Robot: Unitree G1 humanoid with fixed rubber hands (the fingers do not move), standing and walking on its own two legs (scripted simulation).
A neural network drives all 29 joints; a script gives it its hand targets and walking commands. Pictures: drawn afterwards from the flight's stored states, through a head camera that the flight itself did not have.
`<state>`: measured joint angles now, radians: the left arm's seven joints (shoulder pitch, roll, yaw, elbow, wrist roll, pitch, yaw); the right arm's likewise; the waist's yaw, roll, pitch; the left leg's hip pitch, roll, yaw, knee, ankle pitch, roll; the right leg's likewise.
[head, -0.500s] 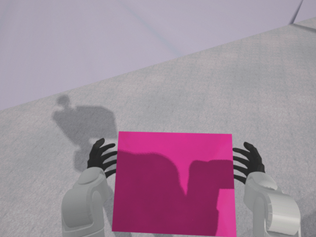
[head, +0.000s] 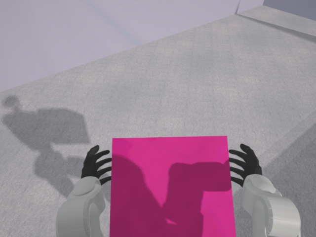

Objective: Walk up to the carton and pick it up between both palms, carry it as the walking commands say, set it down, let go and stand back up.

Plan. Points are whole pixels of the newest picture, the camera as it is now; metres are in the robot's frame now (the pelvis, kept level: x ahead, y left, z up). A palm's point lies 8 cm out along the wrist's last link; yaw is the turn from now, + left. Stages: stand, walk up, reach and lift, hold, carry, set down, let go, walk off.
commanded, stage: carry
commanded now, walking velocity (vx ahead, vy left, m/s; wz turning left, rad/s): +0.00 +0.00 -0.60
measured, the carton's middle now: (169, 181) +0.29 +0.01 -0.02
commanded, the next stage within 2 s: none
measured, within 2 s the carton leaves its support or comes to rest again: neither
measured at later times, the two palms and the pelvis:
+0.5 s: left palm (185, 190) +0.23 -0.02 +0.06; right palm out of the picture +0.08 -0.32 +0.05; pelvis -0.07 -0.07 -0.01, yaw -19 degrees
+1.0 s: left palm out of the picture +0.13 -0.01 +0.10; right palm out of the picture +0.00 -0.32 +0.09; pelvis -0.17 -0.07 +0.00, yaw -25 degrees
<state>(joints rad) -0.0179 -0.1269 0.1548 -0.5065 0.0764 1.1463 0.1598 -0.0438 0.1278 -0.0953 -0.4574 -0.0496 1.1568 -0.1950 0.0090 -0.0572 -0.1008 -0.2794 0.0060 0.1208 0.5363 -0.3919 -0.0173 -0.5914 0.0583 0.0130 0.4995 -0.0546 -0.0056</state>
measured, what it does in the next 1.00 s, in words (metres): walks backwards, turning right: right foot, then left foot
